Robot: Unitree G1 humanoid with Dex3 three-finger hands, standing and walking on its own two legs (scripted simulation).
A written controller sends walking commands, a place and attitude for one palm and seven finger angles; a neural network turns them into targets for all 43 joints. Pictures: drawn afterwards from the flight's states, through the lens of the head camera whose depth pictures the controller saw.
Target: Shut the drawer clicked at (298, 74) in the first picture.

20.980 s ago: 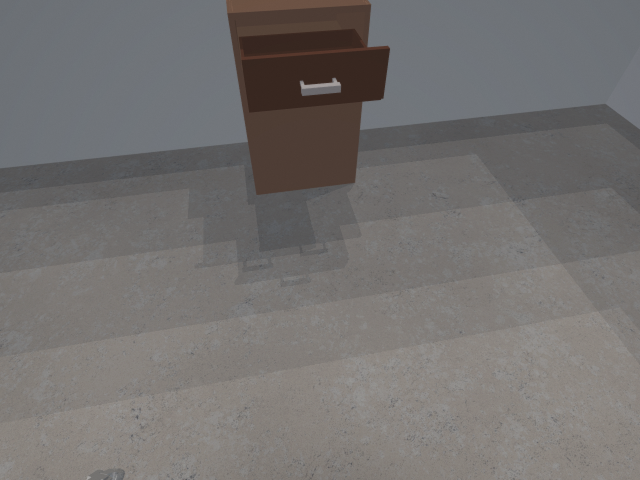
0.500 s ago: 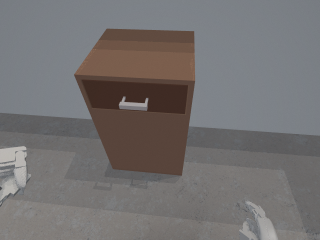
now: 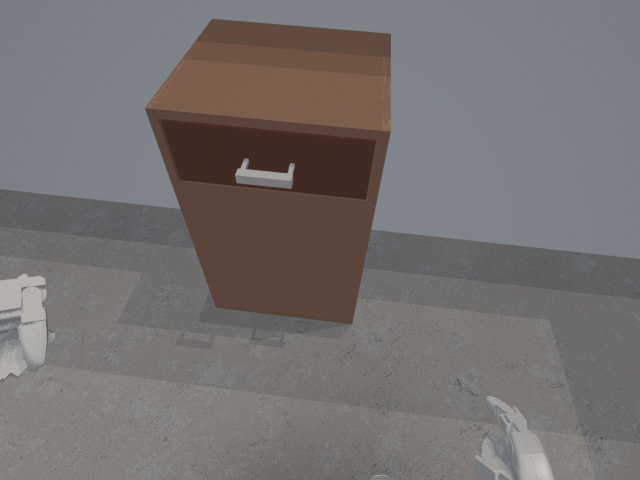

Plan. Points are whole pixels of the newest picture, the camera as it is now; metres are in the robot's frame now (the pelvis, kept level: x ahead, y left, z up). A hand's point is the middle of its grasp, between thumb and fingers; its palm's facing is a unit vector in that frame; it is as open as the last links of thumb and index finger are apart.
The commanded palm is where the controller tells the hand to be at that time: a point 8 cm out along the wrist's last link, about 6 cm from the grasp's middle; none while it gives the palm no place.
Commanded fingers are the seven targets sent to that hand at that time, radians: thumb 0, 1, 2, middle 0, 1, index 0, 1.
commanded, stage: step back with the hand held close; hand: left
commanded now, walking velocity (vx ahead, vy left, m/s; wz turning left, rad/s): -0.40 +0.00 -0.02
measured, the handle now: (266, 172) +0.70 +0.15 -0.07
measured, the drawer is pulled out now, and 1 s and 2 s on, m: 0.00 0.00 0.00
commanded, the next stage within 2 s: stop stepping back and stand still in 0.70 s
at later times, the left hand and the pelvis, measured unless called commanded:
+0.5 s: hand (31, 421) +0.14 +0.22 +0.18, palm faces +0.27 -0.82 -0.51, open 3.3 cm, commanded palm +0.06 +0.27 +0.19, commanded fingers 0.00 0.90 0.90 -1.40 -1.60 -1.40 -1.60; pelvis -0.07 -0.01 +0.00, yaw +0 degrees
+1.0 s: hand out of the picture +0.04 +0.24 +0.18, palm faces +0.28 -0.86 -0.43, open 3.3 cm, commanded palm -0.02 +0.28 +0.19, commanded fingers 0.00 0.90 0.90 -1.40 -1.60 -1.40 -1.60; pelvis -0.17 +0.01 +0.00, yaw -4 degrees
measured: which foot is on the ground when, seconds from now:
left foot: down 0.00-1.00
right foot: down 0.00-0.16, up 0.18-0.24, down 0.26-0.66, up 0.68-0.90, down 0.92-1.00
